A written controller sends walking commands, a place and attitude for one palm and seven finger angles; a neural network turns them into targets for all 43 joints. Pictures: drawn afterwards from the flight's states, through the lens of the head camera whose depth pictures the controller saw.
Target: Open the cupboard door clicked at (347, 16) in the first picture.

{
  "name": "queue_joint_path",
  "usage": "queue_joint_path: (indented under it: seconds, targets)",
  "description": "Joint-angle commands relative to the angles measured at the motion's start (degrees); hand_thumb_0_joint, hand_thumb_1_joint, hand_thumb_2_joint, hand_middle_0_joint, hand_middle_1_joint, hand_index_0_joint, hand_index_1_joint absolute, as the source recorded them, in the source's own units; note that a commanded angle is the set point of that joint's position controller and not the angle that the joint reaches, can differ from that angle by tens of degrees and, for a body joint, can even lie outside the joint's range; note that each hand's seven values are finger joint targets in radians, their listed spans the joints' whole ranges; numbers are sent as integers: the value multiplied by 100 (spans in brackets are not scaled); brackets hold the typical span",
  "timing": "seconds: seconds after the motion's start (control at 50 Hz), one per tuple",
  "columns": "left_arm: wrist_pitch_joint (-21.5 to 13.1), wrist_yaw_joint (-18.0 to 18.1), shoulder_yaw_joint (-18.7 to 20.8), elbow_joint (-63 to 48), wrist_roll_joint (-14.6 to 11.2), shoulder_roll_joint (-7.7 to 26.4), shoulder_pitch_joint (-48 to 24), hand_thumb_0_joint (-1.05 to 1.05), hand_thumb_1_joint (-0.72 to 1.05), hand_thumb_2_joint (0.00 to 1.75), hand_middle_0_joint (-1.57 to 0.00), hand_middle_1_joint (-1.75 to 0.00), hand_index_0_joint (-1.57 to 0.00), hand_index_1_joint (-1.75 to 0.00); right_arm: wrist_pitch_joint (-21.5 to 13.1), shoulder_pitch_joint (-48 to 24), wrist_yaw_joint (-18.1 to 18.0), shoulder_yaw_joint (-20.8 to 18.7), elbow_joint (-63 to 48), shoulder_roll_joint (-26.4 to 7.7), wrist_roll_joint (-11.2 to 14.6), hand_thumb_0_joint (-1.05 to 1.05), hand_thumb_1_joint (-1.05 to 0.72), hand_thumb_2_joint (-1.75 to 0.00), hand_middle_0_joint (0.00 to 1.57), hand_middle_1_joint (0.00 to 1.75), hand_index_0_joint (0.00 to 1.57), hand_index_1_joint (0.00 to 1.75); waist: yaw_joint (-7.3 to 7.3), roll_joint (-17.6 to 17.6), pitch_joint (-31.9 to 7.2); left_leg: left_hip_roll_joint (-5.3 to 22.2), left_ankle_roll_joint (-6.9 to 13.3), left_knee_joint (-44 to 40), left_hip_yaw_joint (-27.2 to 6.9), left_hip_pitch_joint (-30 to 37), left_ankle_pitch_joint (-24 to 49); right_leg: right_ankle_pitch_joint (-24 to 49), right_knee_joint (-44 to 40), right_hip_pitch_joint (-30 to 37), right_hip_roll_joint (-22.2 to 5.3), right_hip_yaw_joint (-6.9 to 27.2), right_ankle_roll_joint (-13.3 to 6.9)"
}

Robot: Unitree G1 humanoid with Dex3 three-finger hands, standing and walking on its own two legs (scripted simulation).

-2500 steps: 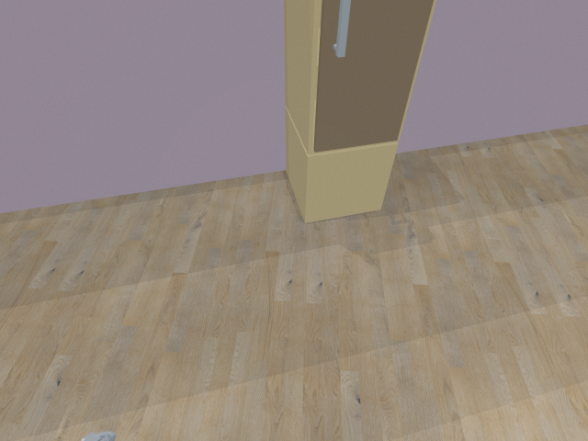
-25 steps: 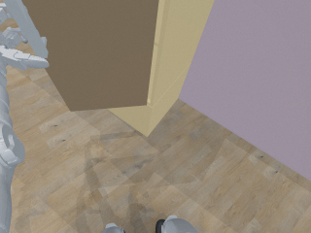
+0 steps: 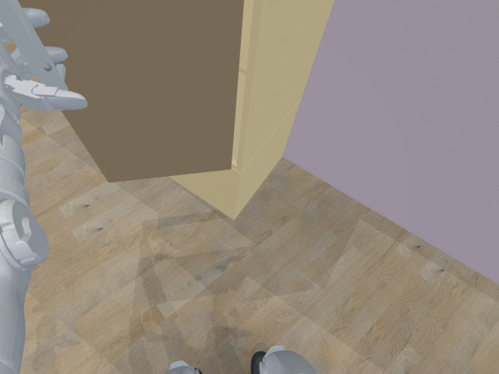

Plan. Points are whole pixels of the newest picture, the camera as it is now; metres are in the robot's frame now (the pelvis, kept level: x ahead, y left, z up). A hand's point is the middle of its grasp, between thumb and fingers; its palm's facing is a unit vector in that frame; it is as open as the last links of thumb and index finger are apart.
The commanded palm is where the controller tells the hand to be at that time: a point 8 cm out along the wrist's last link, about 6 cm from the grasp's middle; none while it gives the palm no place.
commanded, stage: slide the fingers in behind the handle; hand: left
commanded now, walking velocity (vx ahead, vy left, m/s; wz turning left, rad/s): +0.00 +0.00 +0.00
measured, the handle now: (36, 41) +0.59 +0.24 +0.14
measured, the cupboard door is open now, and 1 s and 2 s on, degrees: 44 44 54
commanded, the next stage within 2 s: close the thumb around the handle in 0.18 s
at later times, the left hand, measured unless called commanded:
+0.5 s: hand (45, 67) +0.54 +0.22 +0.14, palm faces +0.05 -1.00 +0.01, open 12.7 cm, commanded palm +0.52 +0.26 +0.14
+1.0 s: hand (49, 71) +0.54 +0.21 +0.14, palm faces +0.04 -1.00 +0.01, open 5.8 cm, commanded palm +0.52 +0.26 +0.14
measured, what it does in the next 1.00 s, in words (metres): stands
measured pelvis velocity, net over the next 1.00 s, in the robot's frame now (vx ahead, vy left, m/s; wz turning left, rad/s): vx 0.00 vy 0.00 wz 0.01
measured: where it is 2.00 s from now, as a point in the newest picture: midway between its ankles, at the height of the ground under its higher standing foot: outside the picture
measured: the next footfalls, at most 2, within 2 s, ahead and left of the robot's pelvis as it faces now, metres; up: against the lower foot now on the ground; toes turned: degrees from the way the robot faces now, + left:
none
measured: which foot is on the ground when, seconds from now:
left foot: down 0.00-1.00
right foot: down 0.00-1.00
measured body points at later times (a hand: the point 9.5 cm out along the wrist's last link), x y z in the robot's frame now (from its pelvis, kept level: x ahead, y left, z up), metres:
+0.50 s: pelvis +0.01 +0.00 +0.00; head +0.13 +0.02 +0.43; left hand +0.54 +0.27 +0.14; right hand -0.03 -0.26 -0.10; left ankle -0.01 +0.10 -0.71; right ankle +0.00 -0.12 -0.71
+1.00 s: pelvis +0.00 +0.00 +0.00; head +0.12 +0.02 +0.43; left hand +0.53 +0.27 +0.14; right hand -0.04 -0.27 -0.10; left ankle -0.01 +0.10 -0.71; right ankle +0.00 -0.12 -0.71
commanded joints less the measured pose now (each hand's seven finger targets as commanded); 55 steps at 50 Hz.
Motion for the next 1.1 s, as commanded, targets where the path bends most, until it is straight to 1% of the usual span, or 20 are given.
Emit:
queue_joint_path:
  seconds: [0.0,0.04,0.1,0.18,0.26,0.34,0.4,0.42,0.46,0.54,0.58,0.66,0.7,0.76,0.86,0.9,0.94,1.0,1.04,1.08]
  targets:
    - [-402,-29,176,-1383,-110,1652,-2800,0,-50,30,-30,-120,-30,-120,-62,1077,-119,-405,-165,-1124,17,0,-90,-90,20,30,20,30,24,822,-2658,-224,90,-253,-516,2014,2468,2162,-244,1000,179,272,55]
    - [-383,-42,-50,-1276,-121,1300,-2717,0,-50,30,-30,-120,-30,-120,-73,1048,-107,-404,-155,-1085,16,0,-90,-90,20,30,20,30,-20,805,-2518,-212,76,-246,-526,2030,2441,2071,-255,853,182,239,49]
    - [-409,-54,132,-1326,-159,1536,-2796,0,-50,30,-30,-120,-30,-120,-76,1071,-124,-405,-129,-1125,14,0,-90,-90,20,30,20,30,3,760,-2644,-218,85,-221,-541,2054,2593,2240,-216,963,177,261,43]
    - [-409,-51,-106,-1392,-170,1188,-2875,0,-50,30,-30,-120,-30,-120,-72,1070,-114,-404,-115,-1094,-7,0,-90,-90,20,30,20,30,-55,851,-2583,-202,59,-192,-600,2239,2777,2190,-183,747,184,193,28]
    - [-373,-11,-72,-1362,-139,1222,-2865,0,-50,30,-30,-120,-30,-120,-53,1035,-100,-411,-117,-1092,-11,0,-90,-90,20,30,20,30,-19,853,-2623,-201,38,-170,-600,2200,2786,2194,-167,761,180,189,39]
    - [-374,34,6,-1320,-122,1334,-2802,0,-28,40,-32,-122,-32,-122,-36,1034,-90,-403,-140,-1094,-11,0,-90,-90,20,30,20,30,-3,763,-2625,-205,45,-160,-599,2120,2842,2305,-151,860,184,208,44]
    - [-467,46,163,-1650,-111,1496,-2764,0,-11,47,-33,-124,-33,-124,-26,1037,-79,-426,-185,-1088,-17,0,-90,-90,20,30,20,30,108,996,-3056,-200,22,-115,-605,2377,3225,2546,-82,995,186,215,24]
    - [-467,20,-76,-1678,-137,1162,-2766,0,-5,49,-33,-125,-33,-125,-22,990,-58,-425,-185,-1044,-14,0,-90,-90,20,30,20,30,70,1173,-2984,-203,7,-105,-583,2460,3275,2556,-97,897,191,210,24]
    - [-408,4,55,-1451,-188,1255,-2465,0,6,54,-34,-126,-34,-126,-1,995,-56,-432,-178,-1083,-1,0,-90,-90,20,30,20,30,104,777,-2717,-183,22,-155,-580,2275,3098,2449,-143,942,209,179,31]
    - [-382,9,77,-1611,-175,1302,-2525,0,28,64,-36,-128,-36,-128,26,980,-61,-437,-196,-1071,5,0,-90,-90,20,30,20,30,140,845,-2737,-196,27,-176,-572,2237,3114,2524,-138,1029,199,191,27]
    - [-419,19,-102,-1730,-223,1003,-2601,0,40,68,-36,-130,-36,-130,16,967,-56,-439,-206,-1046,-5,0,-90,-90,20,30,20,30,77,884,-2681,-192,30,-184,-588,2368,3182,2471,-153,912,211,169,13]
    - [-329,44,82,-1268,-197,1289,-2515,0,62,78,-38,-132,-38,-132,10,968,-84,-418,-152,-1090,5,0,-90,-90,20,30,20,30,46,465,-2338,-219,73,-248,-534,1857,2516,2201,-224,998,189,215,46]
    - [-361,63,138,-1295,-111,1501,-2677,0,73,83,-39,-133,-39,-133,-7,968,-111,-396,-164,-1095,7,0,-90,-90,20,30,20,30,47,605,-2395,-240,82,-254,-533,1803,2457,2204,-196,1036,162,248,46]
    - [-483,58,60,-1460,-99,1395,-2726,0,90,90,-40,-135,-40,-135,-51,975,-96,-406,-168,-1068,-6,0,-90,-90,20,30,20,30,55,796,-2648,-219,48,-195,-570,2087,2627,2183,-164,941,176,230,30]
    - [-502,8,-127,-1449,-168,1165,-2972,0,90,90,-40,-135,-40,-135,-86,946,-103,-403,-132,-1079,0,0,-90,-90,20,30,20,30,-37,922,-2581,-216,40,-212,-595,2161,2433,1964,-207,756,180,229,38]
    - [-467,46,175,-1313,-172,1521,-2874,0,90,90,-40,-135,-40,-135,-83,981,-127,-399,-130,-1117,3,0,-90,-90,20,30,20,30,16,736,-2630,-221,65,-194,-588,2026,2406,1988,-197,846,178,244,43]
    - [-371,76,-65,-1103,-104,1345,-2996,0,90,90,-40,-135,-40,-135,-101,974,-131,-363,-126,-1102,9,0,-90,-90,20,30,20,30,-102,609,-2307,-243,88,-247,-562,1708,2080,1840,-244,824,162,252,70]
    - [-424,113,100,-1265,-35,1614,-3056,0,90,90,-40,-135,-40,-135,-120,1040,-147,-378,-135,-1120,-10,0,-90,-90,20,30,20,30,-31,782,-2687,-241,75,-213,-606,1917,2272,1918,-186,874,152,258,57]
    - [-400,94,-95,-1167,-68,1335,-3072,0,90,90,-40,-135,-40,-135,-133,1025,-131,-368,-131,-1092,-10,0,-90,-90,20,30,20,30,-114,789,-2536,-232,72,-210,-580,1882,2204,1861,-223,779,161,250,65]
    - [-393,92,32,-1015,-93,1470,-2941,0,90,90,-40,-135,-40,-135,-140,1057,-141,-358,-130,-1127,-9,0,-90,-90,20,30,20,30,-93,606,-2380,-244,104,-217,-576,1716,2040,1759,-245,798,172,258,51]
